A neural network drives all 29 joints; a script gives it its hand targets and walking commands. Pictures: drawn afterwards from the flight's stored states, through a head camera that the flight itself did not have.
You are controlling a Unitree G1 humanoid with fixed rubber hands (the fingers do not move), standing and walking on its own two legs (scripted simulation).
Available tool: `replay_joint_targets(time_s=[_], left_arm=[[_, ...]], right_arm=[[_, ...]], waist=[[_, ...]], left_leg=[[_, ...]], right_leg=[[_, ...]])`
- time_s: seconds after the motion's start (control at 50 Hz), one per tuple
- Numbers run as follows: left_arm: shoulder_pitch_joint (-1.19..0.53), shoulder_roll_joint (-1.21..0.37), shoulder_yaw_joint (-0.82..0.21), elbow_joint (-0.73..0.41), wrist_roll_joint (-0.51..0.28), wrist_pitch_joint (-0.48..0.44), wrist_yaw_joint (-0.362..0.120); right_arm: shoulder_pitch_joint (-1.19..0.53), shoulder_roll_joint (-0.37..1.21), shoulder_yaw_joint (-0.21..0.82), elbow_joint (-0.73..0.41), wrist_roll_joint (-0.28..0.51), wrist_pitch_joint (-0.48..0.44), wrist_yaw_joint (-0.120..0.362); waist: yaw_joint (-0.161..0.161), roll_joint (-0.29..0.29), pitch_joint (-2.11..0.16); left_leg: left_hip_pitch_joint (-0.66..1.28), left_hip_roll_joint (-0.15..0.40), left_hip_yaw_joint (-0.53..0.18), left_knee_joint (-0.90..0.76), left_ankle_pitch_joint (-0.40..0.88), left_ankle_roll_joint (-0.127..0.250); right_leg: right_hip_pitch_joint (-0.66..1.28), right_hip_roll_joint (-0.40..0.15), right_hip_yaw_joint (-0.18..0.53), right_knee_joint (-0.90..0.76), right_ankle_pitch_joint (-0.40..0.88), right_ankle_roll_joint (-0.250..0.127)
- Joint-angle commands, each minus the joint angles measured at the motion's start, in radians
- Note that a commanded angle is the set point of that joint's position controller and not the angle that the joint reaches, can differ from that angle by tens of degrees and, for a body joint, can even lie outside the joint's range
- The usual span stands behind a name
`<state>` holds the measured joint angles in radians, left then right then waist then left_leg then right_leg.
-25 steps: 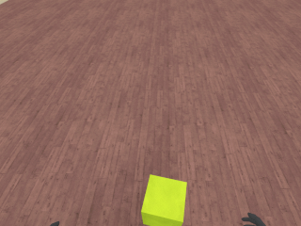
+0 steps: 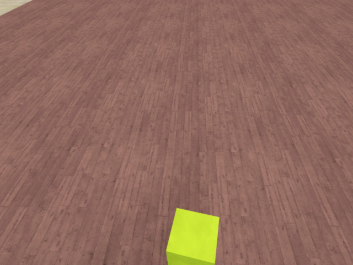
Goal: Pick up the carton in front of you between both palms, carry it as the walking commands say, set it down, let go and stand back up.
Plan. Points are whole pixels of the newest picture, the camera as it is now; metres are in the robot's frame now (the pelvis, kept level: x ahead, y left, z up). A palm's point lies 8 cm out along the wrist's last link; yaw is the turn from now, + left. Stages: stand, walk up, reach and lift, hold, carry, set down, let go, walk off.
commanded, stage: stand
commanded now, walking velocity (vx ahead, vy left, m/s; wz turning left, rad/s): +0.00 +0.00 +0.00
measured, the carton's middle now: (192, 242) +0.41 -0.06 -0.65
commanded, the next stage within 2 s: none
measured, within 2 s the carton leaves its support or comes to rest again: neither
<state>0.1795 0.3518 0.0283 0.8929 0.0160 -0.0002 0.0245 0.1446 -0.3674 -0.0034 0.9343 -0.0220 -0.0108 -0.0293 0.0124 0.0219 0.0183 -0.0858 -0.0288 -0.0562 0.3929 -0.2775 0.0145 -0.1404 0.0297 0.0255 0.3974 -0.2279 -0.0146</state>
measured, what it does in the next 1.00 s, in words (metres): stands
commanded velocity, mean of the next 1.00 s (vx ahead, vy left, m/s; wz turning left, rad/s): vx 0.00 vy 0.00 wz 0.00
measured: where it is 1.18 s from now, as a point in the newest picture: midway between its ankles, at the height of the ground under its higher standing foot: outside the picture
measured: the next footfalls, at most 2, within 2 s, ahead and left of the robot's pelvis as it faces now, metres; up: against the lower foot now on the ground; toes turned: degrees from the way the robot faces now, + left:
none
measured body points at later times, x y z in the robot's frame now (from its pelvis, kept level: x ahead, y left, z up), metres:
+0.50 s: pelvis -0.01 +0.00 +0.00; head -0.01 -0.01 +0.45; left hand +0.08 +0.31 -0.11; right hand +0.10 -0.30 -0.12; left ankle -0.04 +0.11 -0.74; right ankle -0.01 -0.11 -0.74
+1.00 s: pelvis -0.02 -0.01 +0.00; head -0.02 -0.01 +0.45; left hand +0.06 +0.31 -0.11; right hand +0.08 -0.32 -0.12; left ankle -0.04 +0.11 -0.74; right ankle -0.01 -0.11 -0.74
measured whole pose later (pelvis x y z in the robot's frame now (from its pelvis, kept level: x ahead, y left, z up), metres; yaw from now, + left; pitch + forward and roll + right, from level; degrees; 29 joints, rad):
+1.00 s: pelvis -0.02 -0.01 +0.00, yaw +0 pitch -2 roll +0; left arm 0.13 0.38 0.00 1.05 0.02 -0.01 0.01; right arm 0.12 -0.39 0.01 1.07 -0.01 -0.02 -0.01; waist 0.01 0.02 0.04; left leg -0.08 -0.02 -0.06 0.33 -0.22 0.00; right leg -0.13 0.03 0.02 0.33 -0.16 -0.02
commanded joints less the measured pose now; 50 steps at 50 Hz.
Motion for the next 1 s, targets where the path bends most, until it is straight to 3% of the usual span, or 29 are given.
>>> replay_joint_targets(time_s=[0.0, 0.02, 0.04, 0.06, 0.08, 0.1, 0.16, 0.18, 0.24, 0.28, 0.34, 0.36, 0.42, 0.44, 0.5, 0.54, 0.62, 0.64, 0.68, 0.74, 0.76, 0.78, 0.82, 0.84, 0.86, 0.88, 0.94, 0.96, 0.98], left_arm=[[-0.031, 0.157, 0.032, -0.037, -0.001, -0.011, -0.001], [-0.041, 0.152, 0.024, -0.031, -0.008, -0.012, -0.003], [-0.032, 0.161, 0.028, -0.025, 0.009, -0.013, -0.007], [-0.036, 0.150, 0.027, -0.026, 0.000, -0.015, -0.003], [-0.027, 0.152, 0.021, -0.023, 0.004, -0.018, -0.005], [-0.048, 0.140, 0.018, 0.001, 0.006, -0.019, -0.002], [-0.024, 0.177, 0.022, 0.024, -0.002, -0.017, -0.004], [-0.014, 0.182, 0.021, 0.037, 0.003, -0.016, -0.005], [-0.040, 0.181, 0.018, 0.029, 0.003, -0.011, -0.004], [-0.055, 0.173, 0.013, 0.048, 0.012, -0.010, -0.001], [-0.029, 0.180, 0.017, 0.056, 0.003, -0.018, -0.005], [-0.045, 0.181, 0.007, 0.058, 0.005, -0.027, -0.008], [-0.056, 0.202, 0.019, 0.068, 0.008, -0.018, 0.000], [-0.026, 0.158, 0.014, 0.065, -0.004, -0.018, -0.004], [-0.064, 0.191, 0.016, 0.083, 0.009, -0.013, -0.005], [-0.059, 0.174, 0.010, 0.072, -0.007, -0.012, -0.002], [-0.092, 0.205, 0.017, 0.081, 0.000, -0.018, -0.004], [-0.063, 0.194, 0.020, 0.084, 0.006, -0.019, -0.007], [-0.080, 0.189, 0.015, 0.080, 0.004, -0.022, -0.009], [-0.074, 0.177, 0.010, 0.096, -0.001, -0.014, -0.011], [-0.102, 0.180, 0.008, 0.104, 0.001, -0.017, -0.008], [-0.069, 0.177, 0.012, 0.100, -0.003, -0.021, -0.006], [-0.053, 0.192, 0.009, 0.116, 0.003, -0.017, -0.011], [-0.061, 0.241, 0.021, 0.117, -0.008, -0.017, -0.007], [-0.078, 0.220, 0.021, 0.111, 0.001, -0.016, -0.011], [-0.051, 0.201, 0.003, 0.127, -0.006, -0.020, -0.008], [-0.063, 0.209, 0.010, 0.123, 0.006, -0.022, -0.013], [-0.069, 0.212, 0.014, 0.118, -0.002, -0.022, -0.010], [-0.058, 0.197, 0.004, 0.120, -0.004, -0.012, -0.008]], right_arm=[[-0.051, -0.124, -0.016, -0.037, -0.003, -0.023, -0.001], [-0.061, -0.141, -0.018, -0.024, 0.002, -0.023, -0.004], [-0.029, -0.161, -0.026, -0.012, 0.001, -0.022, -0.004], [-0.077, -0.152, -0.024, -0.020, -0.003, -0.014, -0.008], [-0.044, -0.155, -0.026, -0.012, -0.003, -0.013, -0.008], [-0.072, -0.172, -0.033, 0.001, 0.009, -0.018, -0.002], [-0.037, -0.164, -0.028, 0.017, -0.004, -0.017, 0.003], [-0.046, -0.160, -0.028, 0.021, 0.015, -0.020, -0.002], [-0.047, -0.174, -0.026, 0.030, 0.007, -0.021, 0.003], [-0.040, -0.160, -0.024, 0.040, 0.002, -0.015, 0.000], [-0.056, -0.165, -0.018, 0.042, 0.012, -0.010, 0.003], [-0.021, -0.152, -0.013, 0.043, 0.018, -0.017, 0.003], [-0.049, -0.159, -0.024, 0.048, 0.005, -0.017, 0.000], [-0.073, -0.160, -0.016, 0.055, 0.004, -0.016, 0.000], [-0.072, -0.163, -0.019, 0.056, 0.010, -0.015, 0.001], [-0.058, -0.189, -0.021, 0.067, 0.010, -0.009, 0.004], [-0.066, -0.151, -0.018, 0.074, 0.002, -0.009, 0.006], [-0.046, -0.183, -0.020, 0.064, 0.011, -0.012, 0.012], [-0.066, -0.179, -0.017, 0.077, 0.007, -0.016, 0.008], [-0.066, -0.177, -0.009, 0.082, 0.023, -0.009, 0.009], [-0.052, -0.178, -0.023, 0.077, 0.004, -0.013, 0.008], [-0.073, -0.201, -0.016, 0.080, 0.004, -0.014, 0.007], [-0.060, -0.192, -0.014, 0.078, 0.015, -0.016, 0.008], [-0.020, -0.155, -0.003, 0.094, 0.008, -0.013, 0.007], [-0.053, -0.171, 0.000, 0.085, 0.009, -0.017, 0.008], [-0.072, -0.193, -0.017, 0.096, 0.016, -0.018, 0.010], [-0.042, -0.185, -0.016, 0.090, 0.009, -0.014, 0.018], [-0.049, -0.186, -0.015, 0.101, 0.008, -0.013, 0.015], [-0.049, -0.187, -0.018, 0.099, 0.011, -0.012, 0.011]], waist=[[-0.011, -0.015, -0.016], [0.018, -0.025, -0.007], [0.000, 0.023, -0.027], [0.025, -0.035, -0.024], [0.012, -0.065, -0.035], [-0.004, 0.014, -0.058], [0.012, 0.029, -0.026], [0.004, -0.019, 0.007], [0.014, -0.001, -0.020], [-0.018, -0.048, -0.003], [-0.012, 0.043, -0.057], [-0.032, -0.030, -0.078], [-0.004, -0.049, -0.010], [0.032, 0.014, 0.002], [-0.009, -0.051, -0.039], [0.010, 0.056, -0.013], [-0.008, -0.095, 0.039], [-0.018, -0.011, -0.026], [-0.010, 0.030, -0.016], [-0.007, -0.053, -0.025], [-0.023, 0.017, -0.005], [0.014, 0.012, 0.006], [0.010, -0.003, -0.001], [0.000, -0.103, 0.015], [-0.006, -0.085, -0.008], [-0.003, 0.013, -0.026], [-0.017, 0.029, -0.027], [0.000, -0.047, -0.043], [-0.013, 0.002, -0.030]], left_leg=[[-0.030, 0.117, -0.108, -0.082, 0.198, 0.014], [-0.046, 0.128, -0.112, -0.079, 0.201, 0.011], [-0.018, 0.123, -0.101, -0.089, 0.212, 0.014], [-0.043, 0.124, -0.100, -0.077, 0.240, 0.006], [-0.031, 0.123, -0.111, -0.093, 0.239, 0.010], [-0.023, 0.124, -0.100, -0.084, 0.249, -0.001], [-0.059, 0.119, -0.100, -0.071, 0.253, 0.004], [-0.041, 0.129, -0.109, -0.096, 0.222, 0.010], [-0.029, 0.117, -0.093, -0.085, 0.201, -0.001], [-0.042, 0.127, -0.112, -0.097, 0.206, 0.006], [0.010, 0.123, -0.103, -0.075, 0.223, 0.009], [-0.001, 0.130, -0.110, -0.076, 0.295, 0.009], [-0.013, 0.118, -0.101, -0.087, 0.319, 0.002], [-0.030, 0.124, -0.094, -0.087, 0.278, 0.006], [0.004, 0.122, -0.093, -0.089, 0.234, 0.003], [-0.016, 0.120, -0.094, -0.107, 0.242, 0.002], [-0.047, 0.130, -0.101, -0.106, 0.162, 0.009], [-0.020, 0.116, -0.080, -0.099, 0.160, 0.003], [-0.055, 0.115, -0.106, -0.118, 0.091, 0.021], [-0.036, 0.126, -0.086, -0.116, 0.129, 0.021], [-0.033, 0.126, -0.084, -0.116, 0.135, 0.021], [-0.064, 0.127, -0.108, -0.125, 0.183, 0.017], [-0.070, 0.130, -0.103, -0.112, 0.190, 0.014], [-0.053, 0.131, -0.108, -0.128, 0.162, 0.013], [-0.056, 0.128, -0.100, -0.098, 0.180, 0.005], [-0.024, 0.129, -0.092, -0.112, 0.173, 0.008], [-0.032, 0.122, -0.082, -0.102, 0.203, 0.006], [-0.014, 0.121, -0.073, -0.100, 0.202, 0.002], [-0.026, 0.137, -0.094, -0.101, 0.207, 0.025]], right_leg=[[0.022, -0.122, 0.111, -0.071, 0.169, -0.018], [0.012, -0.135, 0.124, -0.069, 0.166, -0.017], [0.015, -0.131, 0.122, -0.057, 0.169, -0.020], [0.017, -0.113, 0.102, -0.048, 0.135, -0.016], [0.015, -0.112, 0.094, -0.062, 0.114, -0.015], [0.029, -0.134, 0.114, -0.046, 0.173, -0.018], [0.070, -0.124, 0.115, -0.058, 0.185, -0.017], [0.015, -0.134, 0.111, -0.076, 0.162, -0.020], [0.022, -0.130, 0.104, -0.084, 0.167, -0.018], [0.012, -0.119, 0.089, -0.061, 0.151, -0.019], [0.025, -0.131, 0.097, -0.083, 0.203, -0.022], [0.069, -0.127, 0.096, -0.047, 0.266, -0.012], [0.046, -0.125, 0.107, -0.051, 0.283, -0.006], [0.043, -0.136, 0.087, -0.083, 0.228, -0.010], [0.057, -0.131, 0.093, -0.094, 0.216, -0.016], [0.036, -0.133, 0.113, -0.094, 0.176, -0.011], [0.002, -0.138, 0.120, -0.121, 0.193, -0.011], [0.033, -0.135, 0.099, -0.106, 0.134, -0.001], [0.045, -0.146, 0.137, -0.135, 0.065, -0.025], [0.009, -0.138, 0.130, -0.143, 0.044, -0.014], [0.025, -0.141, 0.116, -0.123, 0.088, -0.011], [0.033, -0.143, 0.118, -0.108, 0.133, -0.012], [0.064, -0.151, 0.121, -0.122, 0.158, -0.017], [0.047, -0.140, 0.124, -0.108, 0.176, -0.013], [0.062, -0.126, 0.103, -0.121, 0.152, -0.006], [0.029, -0.135, 0.112, -0.104, 0.150, -0.019], [0.064, -0.138, 0.113, -0.107, 0.196, -0.006], [0.054, -0.135, 0.104, -0.103, 0.187, -0.002], [0.046, -0.150, 0.113, -0.108, 0.167, -0.007]])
